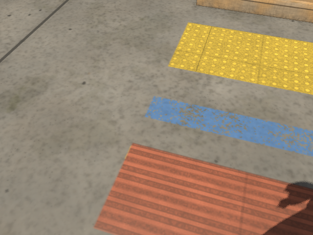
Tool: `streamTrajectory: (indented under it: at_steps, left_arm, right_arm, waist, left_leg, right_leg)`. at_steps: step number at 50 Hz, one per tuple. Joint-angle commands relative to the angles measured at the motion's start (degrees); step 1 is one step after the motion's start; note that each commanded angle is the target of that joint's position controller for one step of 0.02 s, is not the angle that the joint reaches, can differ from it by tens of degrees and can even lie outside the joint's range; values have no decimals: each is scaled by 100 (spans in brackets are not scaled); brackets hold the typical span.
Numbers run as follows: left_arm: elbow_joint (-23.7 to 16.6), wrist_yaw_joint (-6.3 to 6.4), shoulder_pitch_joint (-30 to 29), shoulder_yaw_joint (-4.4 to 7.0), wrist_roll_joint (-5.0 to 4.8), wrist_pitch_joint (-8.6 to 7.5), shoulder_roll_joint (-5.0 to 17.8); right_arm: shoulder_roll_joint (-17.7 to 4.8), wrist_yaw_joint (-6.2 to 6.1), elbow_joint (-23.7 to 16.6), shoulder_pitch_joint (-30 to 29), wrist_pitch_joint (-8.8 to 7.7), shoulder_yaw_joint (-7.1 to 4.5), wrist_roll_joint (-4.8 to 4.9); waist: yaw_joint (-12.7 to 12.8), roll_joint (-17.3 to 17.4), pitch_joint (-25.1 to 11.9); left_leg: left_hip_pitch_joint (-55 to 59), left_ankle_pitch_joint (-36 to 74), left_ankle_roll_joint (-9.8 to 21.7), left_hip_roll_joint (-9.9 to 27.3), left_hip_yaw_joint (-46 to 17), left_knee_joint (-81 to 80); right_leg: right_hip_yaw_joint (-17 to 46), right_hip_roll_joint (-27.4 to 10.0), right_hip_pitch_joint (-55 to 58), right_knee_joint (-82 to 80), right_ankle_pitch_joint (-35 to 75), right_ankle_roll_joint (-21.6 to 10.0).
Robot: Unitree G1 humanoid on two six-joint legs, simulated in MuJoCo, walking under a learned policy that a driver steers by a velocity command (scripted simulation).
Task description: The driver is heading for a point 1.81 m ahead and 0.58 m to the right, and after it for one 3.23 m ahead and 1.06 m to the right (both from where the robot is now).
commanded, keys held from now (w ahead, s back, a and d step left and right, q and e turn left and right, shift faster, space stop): e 0.78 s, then no key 0.22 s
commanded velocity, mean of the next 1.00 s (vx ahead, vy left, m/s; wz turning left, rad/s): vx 0.05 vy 0.00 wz -0.52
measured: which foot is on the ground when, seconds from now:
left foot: down 0.00-0.30, up 0.32-0.76, down 0.78-1.00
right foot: up 0.00-0.26, down 0.28-0.78, up 0.80-1.00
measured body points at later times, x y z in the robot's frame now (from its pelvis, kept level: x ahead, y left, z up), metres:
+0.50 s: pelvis +0.12 -0.07 +0.02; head +0.16 -0.09 +0.47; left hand +0.28 +0.18 -0.10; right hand +0.28 -0.38 -0.07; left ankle +0.13 +0.07 -0.64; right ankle +0.18 -0.16 -0.72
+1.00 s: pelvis +0.13 -0.03 +0.02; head +0.16 -0.03 +0.47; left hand +0.43 +0.08 -0.07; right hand +0.09 -0.33 -0.07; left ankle +0.22 +0.05 -0.72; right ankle +0.05 -0.15 -0.65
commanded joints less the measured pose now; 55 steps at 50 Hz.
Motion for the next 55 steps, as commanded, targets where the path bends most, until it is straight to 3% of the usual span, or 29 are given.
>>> streamTrajectory:
  at_steps: [1, 3, 6, 10, 12, 13, 14, 15, 16, 17, 18, 19, 20, 21, 22, 26, 32, 37, 38, 39, 40, 41, 42, 43, 45, 50, 53, 54, 55]
  left_arm:
    - [-335, -126, 355, -101, 66, -28, -113]
    - [-480, -142, -183, -63, -11, 65, 83]
    - [-604, -86, -404, -54, 6, 247, 107]
    - [-590, 68, -300, 1, 113, 302, 154]
    - [-653, 151, -414, 47, 53, 206, 253]
    - [-628, 189, -331, 90, -13, 124, 316]
    - [-577, 292, -208, 202, -29, 11, 581]
    - [-645, 429, -17, 327, 8, -21, 1065]
    - [-572, 534, 680, 408, -45, 28, 1450]
    - [-413, 607, 1270, 509, 15, -35, 1459]
    - [-348, 644, 1167, 625, 99, -105, 1569]
    - [-763, 599, 377, 602, -206, 239, 1521]
    - [-963, 642, 361, 541, -334, 389, 1271]
    - [-1089, 672, 242, 418, -345, 468, 852]
    - [-1253, 695, 95, 379, -306, 548, 742]
    - [-1757, 847, -2, 373, -134, 698, 924]
    - [-2114, 841, 42, 367, -176, 816, 903]
    - [-2329, 770, 30, 366, -251, 975, 841]
    - [-2378, 776, 35, 367, -292, 1012, 823]
    - [-2445, 775, 132, 333, -282, 1022, 677]
    - [-2604, 755, 35, 349, -372, 947, 734]
    - [-2585, 670, 34, 454, -213, 802, 1108]
    - [-2413, 596, 89, 494, -249, 764, 1225]
    - [-2247, 581, 211, 438, -264, 824, 1054]
    - [-2252, 593, 177, 279, -218, 915, 649]
    - [-2521, 595, -387, -34, -196, 873, 161]
    - [-2312, 541, 40, 58, -249, 848, 391]
    - [-2255, 534, 157, 49, -203, 844, 361]
    - [-2293, 565, 348, 60, -115, 828, 536]
  right_arm:
    - [-426, -93, -961, -1634, -355, -54, -126]
    - [-759, -99, -999, -1419, -410, -149, -78]
    - [-1015, 11, -978, -1097, -447, -335, -27]
    - [-966, 17, -1112, -1194, -308, -473, 30]
    - [-872, -75, -1162, -1214, -161, -483, 66]
    - [-818, -82, -1155, -1250, -81, -473, 159]
    - [-686, -34, -1161, -979, -18, -452, 260]
    - [-385, -73, -1447, -667, -17, -388, 268]
    - [-154, -145, -1894, -875, -72, -270, 295]
    - [-497, -103, -2104, -1805, -44, -306, 255]
    - [-553, 3, -2110, -2178, -9, -300, 196]
    - [-719, -204, -2032, -2576, 132, -425, 817]
    - [-573, -279, -2029, -2423, 165, -333, 647]
    - [-527, -299, -2031, -2221, 173, -339, 560]
    - [-542, -310, -2050, -2098, 183, -357, 529]
    - [-541, -375, -2187, -2015, 342, -360, 451]
    - [-535, -430, -2333, -1889, 379, -289, 449]
    - [-602, -293, -2349, -1539, 247, -327, 562]
    - [-690, -253, -2286, -1323, 232, -373, 547]
    - [-945, -241, -2265, -1115, 249, -452, 436]
    - [-1328, -263, -2327, -1185, 291, -526, 266]
    - [-1210, -287, -2512, -1341, 274, -553, 125]
    - [-923, -358, -2689, -1591, 296, -483, 176]
    - [-763, -401, -2753, -1770, 332, -414, 287]
    - [-739, -417, -2794, -1712, 359, -313, 420]
    - [-849, -314, -2718, -1189, 498, -284, 404]
    - [-1013, -254, -2612, -855, 554, -309, 498]
    - [-817, -213, -2504, -619, 508, -234, 523]
    - [-665, -151, -2423, -427, 418, -167, 480]
  waist:
    - [669, 465, -282]
    - [452, 700, -207]
    - [333, 732, -68]
    - [292, 713, 76]
    - [239, 613, 78]
    - [344, 448, -25]
    - [245, 74, -379]
    - [-77, -663, -1215]
    - [174, -1428, -1865]
    - [695, -693, -1744]
    - [766, -265, -1239]
    - [382, 314, -397]
    - [427, 492, -747]
    - [258, 333, -935]
    - [133, 184, -920]
    - [52, -3, -803]
    - [202, -428, -807]
    - [170, -653, -554]
    - [74, -519, -509]
    - [115, 168, -628]
    - [232, 1937, -231]
    - [183, 2138, -331]
    - [206, 1479, -350]
    - [299, 1057, -236]
    - [213, 817, -47]
    - [-152, 1428, -219]
    - [-82, 1622, -220]
    - [-22, 1505, -153]
    - [-2, 1182, -322]
  left_leg:
    - [24, 4299, 761, 1337, -309, -2068]
    - [673, 4608, 599, 1162, 71, -2122]
    - [1622, 5313, 833, 1531, 61, -2077]
    - [2775, 4768, 841, 1893, -49, -1951]
    - [3066, 4243, 639, 1822, 36, -1673]
    - [3045, 4037, 482, 1669, 124, -1318]
    - [2871, 3505, 187, 1263, 183, -752]
    - [2104, 2072, -383, 608, 420, 122]
    - [324, -1097, -996, -141, 195, 984]
    - [-952, -2480, -1002, -289, -856, 1934]
    - [-1661, -2452, -851, -164, -1554, 2669]
    - [-2405, -1882, -904, -395, -1729, 3161]
    - [-2155, -1512, -833, -216, -2059, 3280]
    - [-1780, -1211, -775, -147, -2287, 3365]
    - [-1622, -1098, -750, -146, -2313, 3406]
    - [-1413, -557, -660, -303, -2261, 2776]
    - [-989, -101, -655, -391, -2238, 1478]
    - [-237, 55, -421, -448, -2143, -306]
    - [270, 502, -292, -325, -2177, -937]
    - [949, 914, 82, 551, -2843, -1204]
    - [987, 2212, 957, 1611, -4110, -1698]
    - [628, 2332, 1482, 2338, -5038, -1897]
    - [507, 1964, 1301, 2023, -4524, -1731]
    - [347, 1593, 978, 1568, -3902, -1624]
    - [285, 1362, 838, 1193, -3397, -1652]
    - [699, 1188, 782, 769, -2722, -1508]
    - [609, 1574, 808, 930, -2849, -1175]
    - [291, 1729, 623, 830, -2835, -1104]
    - [-308, 1378, 250, 718, -2764, -980]
  right_leg:
    - [0, -235, 927, -1274, 446, 310]
    - [-270, -205, 1181, -2772, 650, 413]
    - [-447, -42, 1387, -3909, 471, 545]
    - [-353, -37, 1307, -4771, -48, 531]
    - [-490, 172, 1512, -5494, -117, 387]
    - [-615, 374, 1965, -6172, 559, 222]
    - [-553, 606, 2807, -6542, 1939, -58]
    - [150, 182, 4215, -5978, 4478, -757]
    - [2093, -762, 5958, -6396, 4702, -1774]
    - [2651, -928, 6609, -6695, 3702, -1686]
    - [2308, -755, 6443, -6771, 3222, -1248]
    - [2517, -641, 6158, -6404, 4085, -1286]
    - [2249, -691, 5657, -6404, 4176, -1128]
    - [2203, -664, 5162, -6416, 3781, -1048]
    - [2206, -641, 4662, -6523, 3145, -1029]
    - [2329, -411, 3508, -6858, 1176, -849]
    - [2398, 34, 3365, -6851, -222, -454]
    - [2727, 179, 3633, -6583, -413, -284]
    - [2632, 381, 3406, -6411, -683, -125]
    - [2144, 768, 2808, -5589, -1778, 116]
    - [584, 1721, 1602, -4198, -2643, 486]
    - [435, 1371, 1363, -2676, -2795, 795]
    - [520, 1156, 1502, -1922, -2363, 868]
    - [398, 1064, 1635, -1536, -2026, 936]
    - [200, 983, 1569, -1049, -1634, 1017]
    - [-466, 597, 2555, -4044, -1807, 1088]
    - [-713, 719, 3579, -5987, -846, 925]
    - [-519, 672, 4166, -6792, -302, 769]
    - [81, 197, 5067, -6804, 411, 565]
